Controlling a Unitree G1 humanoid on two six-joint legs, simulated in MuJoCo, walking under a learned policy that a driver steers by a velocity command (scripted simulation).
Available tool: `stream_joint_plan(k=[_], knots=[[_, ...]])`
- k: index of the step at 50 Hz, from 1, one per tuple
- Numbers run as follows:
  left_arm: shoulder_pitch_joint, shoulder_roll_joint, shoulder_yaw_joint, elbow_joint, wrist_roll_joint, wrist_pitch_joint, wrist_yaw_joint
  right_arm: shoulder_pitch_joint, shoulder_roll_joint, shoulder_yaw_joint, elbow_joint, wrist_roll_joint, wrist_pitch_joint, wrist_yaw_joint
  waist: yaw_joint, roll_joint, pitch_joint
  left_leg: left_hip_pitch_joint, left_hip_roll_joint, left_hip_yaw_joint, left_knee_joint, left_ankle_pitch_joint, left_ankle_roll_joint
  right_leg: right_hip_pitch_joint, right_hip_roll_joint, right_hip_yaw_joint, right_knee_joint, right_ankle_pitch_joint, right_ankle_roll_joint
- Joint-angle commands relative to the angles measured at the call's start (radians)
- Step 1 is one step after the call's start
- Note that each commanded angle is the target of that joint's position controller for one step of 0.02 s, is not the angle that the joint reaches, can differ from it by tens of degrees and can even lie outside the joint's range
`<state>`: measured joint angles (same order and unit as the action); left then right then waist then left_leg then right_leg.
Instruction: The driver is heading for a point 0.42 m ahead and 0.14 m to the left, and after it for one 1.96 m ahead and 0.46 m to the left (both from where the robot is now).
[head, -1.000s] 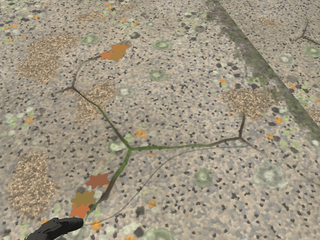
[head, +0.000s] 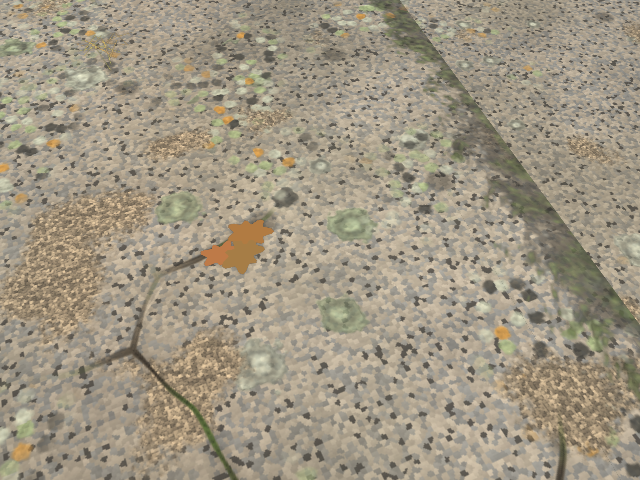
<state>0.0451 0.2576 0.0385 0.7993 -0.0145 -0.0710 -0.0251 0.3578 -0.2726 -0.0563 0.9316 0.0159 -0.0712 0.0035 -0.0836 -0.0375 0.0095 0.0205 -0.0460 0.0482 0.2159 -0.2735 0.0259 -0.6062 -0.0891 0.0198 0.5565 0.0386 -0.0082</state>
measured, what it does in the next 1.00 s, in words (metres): walks ahead, turning left: right foot, then left foot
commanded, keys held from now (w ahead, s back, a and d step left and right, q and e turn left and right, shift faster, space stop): w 0.06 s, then w+q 0.40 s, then q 0.26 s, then no key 0.28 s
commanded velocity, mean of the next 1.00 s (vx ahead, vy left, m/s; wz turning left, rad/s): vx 0.34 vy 0.00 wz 0.35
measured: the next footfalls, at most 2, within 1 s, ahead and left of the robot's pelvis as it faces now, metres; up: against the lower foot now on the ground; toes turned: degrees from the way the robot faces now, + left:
right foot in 0.08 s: +0.22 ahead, -0.14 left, +0.00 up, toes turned -2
left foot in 0.62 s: +0.49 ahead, +0.12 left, +0.00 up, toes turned +18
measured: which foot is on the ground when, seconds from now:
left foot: down 0.00-0.08, up 0.10-0.60, down 0.62-1.00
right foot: up 0.00-0.06, down 0.08-0.60, up 0.62-1.00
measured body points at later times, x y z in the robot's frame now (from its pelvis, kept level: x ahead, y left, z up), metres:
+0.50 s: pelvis +0.27 -0.04 +0.00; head +0.29 -0.03 +0.45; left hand +0.25 +0.24 -0.14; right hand +0.47 -0.26 -0.11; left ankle +0.43 +0.15 -0.69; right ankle +0.19 -0.14 -0.74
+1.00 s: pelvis +0.44 +0.02 +0.00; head +0.47 +0.05 +0.45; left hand +0.46 +0.33 -0.12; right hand +0.68 -0.17 -0.10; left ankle +0.45 +0.11 -0.74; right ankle +0.56 -0.12 -0.70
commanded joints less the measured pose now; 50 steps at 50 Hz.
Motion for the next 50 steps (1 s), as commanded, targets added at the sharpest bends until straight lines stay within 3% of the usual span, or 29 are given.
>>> stream_joint_plan(k=[1, 2, 3, 4, 5, 6, 7, 8, 9, 10, 12, 15, 20, 23, 25, 27, 29, 30, 31, 32, 33, 34, 35, 36, 37, 39, 42, 45, 50], knots=[[-0.088, 0.096, 0.021, -0.086, -0.003, -0.023, -0.014, 0.017, -0.181, -0.044, -0.020, 0.007, 0.007, -0.010, 0.030, 0.114, 0.050, 0.021, 0.313, -0.137, 0.000, 0.352, 0.147, 0.013, 0.016, -0.006, -0.048, -0.072, -0.034], [-0.045, 0.113, 0.028, -0.076, -0.002, -0.025, -0.015, 0.003, -0.188, -0.046, -0.021, 0.007, 0.012, -0.012, 0.059, 0.125, 0.026, 0.032, 0.311, -0.131, 0.051, 0.458, 0.135, 0.083, 0.035, -0.025, -0.060, -0.105, -0.049], [0.056, 0.138, 0.044, -0.045, 0.002, -0.026, -0.013, -0.018, -0.186, -0.045, -0.024, 0.008, 0.017, -0.014, 0.117, 0.123, -0.032, 0.021, 0.278, -0.098, 0.168, 0.611, 0.115, 0.226, 0.066, -0.056, -0.086, -0.108, -0.071], [0.220, 0.191, 0.071, 0.004, 0.008, -0.027, -0.003, -0.008, -0.150, -0.031, -0.030, 0.002, 0.020, -0.014, 0.181, 0.092, -0.142, -0.083, 0.221, -0.067, 0.375, 0.609, 0.085, 0.486, 0.044, -0.030, -0.068, -0.089, -0.106], [0.364, 0.290, 0.095, 0.025, 0.028, -0.025, 0.006, 0.067, -0.063, 0.000, -0.059, -0.014, 0.009, -0.009, 0.191, -0.086, -0.310, -0.427, 0.105, -0.010, 0.757, 0.282, 0.022, 0.886, -0.210, 0.310, -0.057, -0.133, -0.223], [0.402, 0.271, 0.088, 0.038, 0.016, -0.018, 0.002, 0.111, -0.017, 0.016, -0.046, -0.008, -0.011, -0.005, 0.186, -0.241, -0.400, -0.661, -0.007, -0.109, 0.973, -0.319, 0.001, 1.016, -0.327, 0.654, -0.208, -0.314, -0.299], [0.363, 0.194, 0.066, 0.033, 0.010, -0.020, 0.004, 0.021, -0.129, -0.016, -0.055, 0.023, -0.023, -0.001, 0.205, -0.139, -0.276, -0.761, 0.049, -0.188, 1.072, -0.294, 0.017, 0.920, -0.297, 0.579, -0.244, -0.419, -0.249], [0.284, 0.164, 0.055, 0.021, 0.009, -0.023, 0.008, -0.049, -0.151, -0.023, -0.078, 0.036, -0.028, -0.002, 0.183, -0.102, -0.156, -0.788, 0.099, -0.163, 1.060, -0.194, 0.030, 0.778, -0.270, 0.439, -0.271, -0.392, -0.208], [0.213, 0.132, 0.045, 0.013, 0.014, -0.026, 0.008, -0.079, -0.144, -0.026, -0.079, 0.028, -0.025, -0.009, 0.152, -0.057, -0.091, -0.749, 0.140, -0.149, 1.012, -0.107, 0.027, 0.649, -0.232, 0.339, -0.310, -0.333, -0.186], [0.167, 0.103, 0.038, 0.011, 0.021, -0.032, 0.006, -0.072, -0.130, -0.032, -0.074, 0.020, -0.013, -0.013, 0.120, -0.068, -0.044, -0.700, 0.168, -0.154, 0.963, -0.044, 0.022, 0.554, -0.198, 0.251, -0.350, -0.273, -0.169], [0.136, 0.083, 0.036, 0.023, 0.031, -0.044, 0.005, -0.030, -0.084, -0.032, -0.059, 0.020, 0.015, -0.013, 0.082, -0.079, -0.027, -0.620, 0.188, -0.157, 0.936, 0.016, 0.014, 0.463, -0.168, 0.143, -0.403, -0.185, -0.162], [0.150, 0.110, 0.046, 0.049, 0.036, -0.054, 0.015, -0.068, -0.064, -0.034, -0.080, 0.016, 0.036, -0.015, 0.073, -0.038, 0.012, -0.684, 0.187, -0.174, 0.870, 0.121, -0.002, 0.451, -0.164, 0.025, -0.435, -0.051, -0.170], [0.174, 0.135, 0.051, 0.070, 0.032, -0.044, 0.039, -0.191, -0.043, -0.028, -0.126, 0.004, 0.027, 0.008, 0.104, -0.014, 0.049, -0.697, 0.168, -0.115, 0.598, 0.344, -0.010, 0.495, -0.138, -0.130, -0.457, 0.025, -0.145], [0.233, 0.156, 0.058, 0.093, 0.022, -0.029, 0.047, -0.297, -0.023, -0.015, -0.174, 0.002, 0.026, 0.027, 0.147, 0.011, 0.086, -0.723, 0.160, -0.063, 0.490, 0.356, 0.004, 0.582, -0.166, -0.174, -0.446, 0.064, -0.142], [0.238, 0.166, 0.062, 0.099, 0.016, -0.007, 0.053, -0.341, -0.020, -0.013, -0.210, -0.005, 0.025, 0.041, 0.149, 0.011, 0.107, -0.729, 0.138, -0.019, 0.427, 0.314, 0.015, 0.641, -0.176, -0.214, -0.373, 0.259, -0.132], [0.228, 0.190, 0.068, 0.094, 0.005, 0.017, 0.064, -0.320, -0.040, -0.023, -0.233, -0.010, 0.026, 0.056, 0.121, -0.024, 0.063, -0.653, 0.088, 0.034, 0.408, 0.236, 0.035, 0.684, -0.183, -0.237, -0.258, 0.539, -0.111], [0.193, 0.214, 0.077, 0.076, -0.006, 0.035, 0.076, -0.188, -0.092, -0.048, -0.217, -0.004, 0.027, 0.063, 0.045, -0.061, -0.026, -0.486, 0.018, 0.071, 0.399, 0.160, 0.071, 0.691, -0.172, -0.241, -0.059, 0.752, -0.082], [0.165, 0.216, 0.076, 0.064, -0.011, 0.040, 0.077, -0.058, -0.142, -0.074, -0.188, -0.003, 0.025, 0.055, -0.025, -0.042, -0.093, -0.313, -0.013, 0.062, 0.315, 0.236, 0.102, 0.641, -0.139, -0.247, 0.119, 0.690, -0.051], [0.180, 0.193, 0.067, 0.054, 0.001, 0.030, 0.072, 0.030, -0.210, -0.100, -0.173, -0.008, 0.029, 0.029, -0.068, 0.055, -0.158, -0.080, 0.050, -0.062, 0.248, 0.511, 0.147, 0.467, -0.076, -0.251, 0.390, 0.379, 0.014], [0.289, 0.042, 0.028, 0.027, 0.070, 0.012, 0.052, -0.008, -0.306, -0.105, -0.185, -0.020, 0.038, 0.007, 0.072, 0.328, -0.248, 0.245, 0.297, -0.401, 0.395, 1.091, 0.286, 0.089, 0.096, -0.197, 0.748, -0.710, 0.077], [0.321, 0.099, 0.025, 0.021, 0.033, -0.012, 0.034, 0.001, -0.286, -0.094, -0.234, -0.033, 0.031, 0.019, 0.034, 0.226, -0.498, 0.353, 0.438, -0.723, 0.281, 0.920, 0.454, -0.009, 0.155, 0.043, 0.928, -0.789, 0.082], [0.197, 0.157, 0.042, 0.001, -0.010, -0.020, 0.030, -0.043, -0.233, -0.084, -0.255, -0.027, 0.031, 0.024, -0.004, 0.107, -0.413, 0.265, 0.381, -0.611, 0.223, 0.800, 0.403, -0.054, 0.102, 0.089, 0.915, -0.690, 0.058], [0.137, 0.151, 0.041, -0.021, -0.012, -0.019, 0.038, -0.115, -0.188, -0.074, -0.257, -0.003, 0.029, 0.021, 0.023, 0.053, -0.262, 0.119, 0.327, -0.504, 0.191, 0.676, 0.347, -0.095, 0.065, 0.069, 0.832, -0.592, 0.050], [0.127, 0.151, 0.045, -0.009, 0.006, -0.007, 0.052, -0.167, -0.156, -0.063, -0.266, 0.007, 0.031, 0.016, 0.055, 0.007, -0.173, -0.029, 0.288, -0.444, 0.157, 0.610, 0.308, -0.068, 0.032, 0.065, 0.763, -0.536, 0.056], [0.145, 0.164, 0.052, -0.008, 0.014, 0.010, 0.060, -0.202, -0.138, -0.057, -0.275, -0.004, 0.036, 0.009, 0.089, 0.023, -0.141, -0.147, 0.273, -0.403, 0.133, 0.594, 0.294, -0.002, 0.012, 0.068, 0.713, -0.498, 0.058], [0.185, 0.148, 0.054, -0.002, 0.018, 0.036, 0.064, -0.213, -0.135, -0.053, -0.281, -0.028, 0.036, 0.006, 0.117, 0.066, -0.132, -0.270, 0.247, -0.345, 0.110, 0.642, 0.284, 0.092, 0.013, 0.050, 0.640, -0.470, 0.064], [0.183, 0.116, 0.045, -0.003, 0.024, 0.049, 0.075, -0.196, -0.154, -0.054, -0.269, -0.027, 0.036, -0.006, 0.116, 0.097, -0.163, -0.283, 0.224, -0.281, 0.119, 0.706, 0.269, 0.107, 0.021, 0.038, 0.506, -0.404, 0.084], [0.140, 0.113, 0.042, -0.009, 0.020, 0.061, 0.077, -0.212, -0.148, -0.047, -0.266, -0.024, 0.053, -0.018, 0.099, 0.122, -0.168, -0.286, 0.200, -0.266, 0.105, 0.490, 0.233, 0.132, 0.014, 0.041, 0.379, -0.309, 0.095], [0.078, 0.118, 0.040, -0.019, 0.012, 0.061, 0.069, -0.217, -0.122, -0.028, -0.244, -0.037, 0.067, -0.018, 0.066, 0.164, -0.102, -0.309, 0.196, -0.303, 0.098, 0.197, 0.208, 0.219, 0.025, 0.034, 0.165, -0.301, 0.087]])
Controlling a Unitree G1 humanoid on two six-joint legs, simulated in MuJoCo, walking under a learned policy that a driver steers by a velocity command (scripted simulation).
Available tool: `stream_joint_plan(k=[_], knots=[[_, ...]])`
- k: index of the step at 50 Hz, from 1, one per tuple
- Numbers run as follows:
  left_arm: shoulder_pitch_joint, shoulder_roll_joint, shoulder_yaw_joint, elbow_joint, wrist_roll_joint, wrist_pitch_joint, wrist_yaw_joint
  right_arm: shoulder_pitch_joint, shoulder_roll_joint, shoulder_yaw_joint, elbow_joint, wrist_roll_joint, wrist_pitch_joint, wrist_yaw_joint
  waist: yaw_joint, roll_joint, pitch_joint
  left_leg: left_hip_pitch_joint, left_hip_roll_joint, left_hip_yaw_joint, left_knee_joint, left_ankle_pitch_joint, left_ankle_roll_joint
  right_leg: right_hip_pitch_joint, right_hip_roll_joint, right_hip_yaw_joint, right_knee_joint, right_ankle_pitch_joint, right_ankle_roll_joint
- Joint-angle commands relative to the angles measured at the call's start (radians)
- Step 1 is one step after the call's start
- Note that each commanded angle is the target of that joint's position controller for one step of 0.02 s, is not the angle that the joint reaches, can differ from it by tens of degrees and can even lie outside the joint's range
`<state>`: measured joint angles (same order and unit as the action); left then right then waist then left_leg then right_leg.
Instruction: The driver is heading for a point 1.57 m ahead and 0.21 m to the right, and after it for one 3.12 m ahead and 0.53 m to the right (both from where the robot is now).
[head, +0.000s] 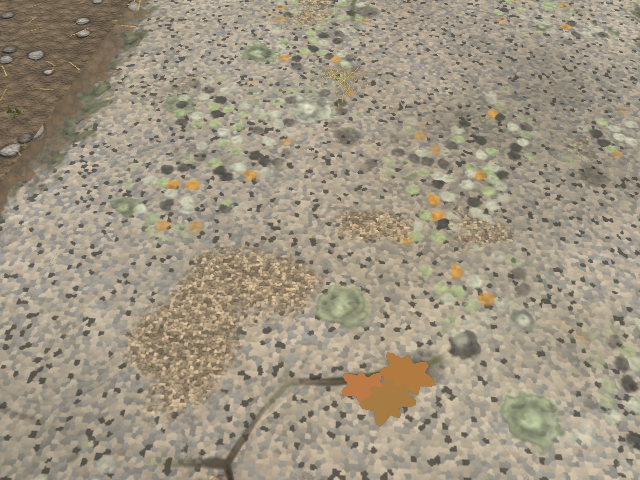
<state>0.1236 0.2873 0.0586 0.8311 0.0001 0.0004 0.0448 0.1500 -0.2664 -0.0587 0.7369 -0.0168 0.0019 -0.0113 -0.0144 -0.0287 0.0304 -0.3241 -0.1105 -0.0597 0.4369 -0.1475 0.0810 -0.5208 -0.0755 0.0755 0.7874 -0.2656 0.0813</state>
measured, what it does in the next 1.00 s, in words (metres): steps on the spot: right foot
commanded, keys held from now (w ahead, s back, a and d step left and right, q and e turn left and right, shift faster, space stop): no key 1.00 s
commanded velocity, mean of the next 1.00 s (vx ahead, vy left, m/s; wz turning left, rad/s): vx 0.01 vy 0.00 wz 0.04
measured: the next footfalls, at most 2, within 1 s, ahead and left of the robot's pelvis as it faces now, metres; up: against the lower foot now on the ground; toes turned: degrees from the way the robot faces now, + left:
right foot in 0.08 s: +0.09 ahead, -0.17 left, +0.00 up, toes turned +1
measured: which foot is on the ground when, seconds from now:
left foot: down 0.00-1.00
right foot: up 0.00-0.06, down 0.08-1.00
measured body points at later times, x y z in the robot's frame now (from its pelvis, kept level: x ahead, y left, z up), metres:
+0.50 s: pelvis +0.05 -0.04 +0.00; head +0.06 -0.04 +0.45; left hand +0.16 +0.22 -0.13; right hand +0.16 -0.30 -0.13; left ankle +0.04 +0.07 -0.74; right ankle +0.05 -0.17 -0.74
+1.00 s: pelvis +0.05 -0.05 +0.00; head +0.05 -0.05 +0.45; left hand +0.10 +0.21 -0.15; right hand +0.12 -0.31 -0.14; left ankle +0.04 +0.07 -0.74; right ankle +0.05 -0.17 -0.74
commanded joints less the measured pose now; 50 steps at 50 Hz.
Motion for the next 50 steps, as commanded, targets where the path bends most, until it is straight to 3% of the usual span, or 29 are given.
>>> stream_joint_plan(k=[1, 3, 4, 5, 6, 7, 8, 11, 19, 33, 50], knots=[[0.002, 0.087, 0.019, -0.051, -0.002, -0.016, -0.005, -0.007, -0.120, -0.021, -0.043, -0.003, -0.004, -0.001, -0.001, 0.157, -0.119, 0.047, 0.263, -0.207, -0.100, 0.075, 0.147, 0.159, 0.019, -0.029, -0.119, -0.007, -0.010], [0.039, 0.070, 0.014, -0.036, 0.008, -0.031, -0.017, -0.006, -0.087, -0.003, -0.029, 0.008, -0.002, 0.001, 0.040, 0.129, -0.113, 0.038, 0.234, -0.199, -0.037, 0.092, 0.094, 0.287, 0.032, -0.049, -0.356, 0.148, -0.041], [0.051, 0.101, 0.017, -0.035, 0.023, -0.038, -0.020, 0.038, -0.064, 0.006, -0.019, 0.001, -0.007, 0.001, 0.028, 0.086, -0.124, 0.017, 0.197, -0.187, -0.001, 0.054, 0.042, 0.369, -0.032, 0.020, -0.398, 0.286, -0.067], [0.044, 0.183, 0.031, -0.044, 0.029, -0.038, -0.017, 0.105, -0.063, 0.004, -0.015, -0.014, -0.016, 0.004, -0.036, -0.059, -0.135, -0.028, 0.109, -0.108, 0.086, -0.075, -0.003, 0.416, -0.143, 0.112, -0.365, 0.486, -0.126], [0.006, 0.147, 0.024, -0.027, 0.028, -0.032, -0.019, 0.117, -0.049, 0.005, -0.014, -0.008, -0.019, 0.003, -0.064, -0.170, -0.138, 0.012, 0.073, -0.038, 0.077, -0.163, -0.038, 0.336, -0.168, 0.145, -0.374, 0.381, -0.197], [-0.022, 0.086, 0.012, -0.035, 0.020, -0.032, -0.026, 0.068, -0.078, 0.002, -0.012, -0.012, -0.016, 0.004, -0.039, -0.143, -0.123, 0.074, 0.089, -0.037, 0.057, -0.120, -0.053, 0.280, -0.128, 0.127, -0.393, 0.236, -0.185], [-0.024, 0.079, 0.010, -0.032, 0.018, -0.034, -0.030, 0.026, -0.093, -0.005, -0.016, -0.006, -0.008, 0.002, -0.016, -0.116, -0.106, 0.080, 0.090, -0.042, 0.054, -0.068, -0.048, 0.270, -0.080, 0.081, -0.386, 0.154, -0.145], [0.010, 0.097, 0.011, -0.013, 0.014, -0.048, -0.030, 0.006, -0.091, -0.008, -0.013, 0.000, 0.015, -0.001, 0.008, -0.055, -0.076, 0.083, 0.111, -0.079, 0.038, 0.035, -0.024, 0.275, -0.024, 0.021, -0.353, 0.144, -0.099], [0.015, 0.078, 0.004, 0.027, 0.006, -0.035, -0.020, 0.019, -0.071, -0.011, 0.038, 0.007, 0.004, -0.007, 0.027, 0.028, -0.079, 0.095, 0.118, -0.087, 0.035, 0.122, -0.034, 0.337, 0.002, -0.006, -0.312, 0.227, -0.105], [0.000, 0.068, -0.003, 0.126, 0.005, -0.024, -0.023, 0.024, -0.081, -0.010, 0.152, 0.011, 0.002, -0.023, 0.023, 0.030, -0.037, 0.134, 0.123, -0.078, 0.004, 0.103, -0.049, 0.338, 0.031, -0.023, -0.355, 0.169, -0.100], [0.055, 0.056, -0.017, 0.206, 0.005, -0.020, -0.013, 0.038, -0.066, 0.005, 0.276, 0.013, -0.002, -0.028, 0.022, 0.031, -0.003, 0.121, 0.112, -0.053, -0.027, 0.024, -0.060, 0.319, 0.047, -0.030, -0.389, 0.087, -0.102]])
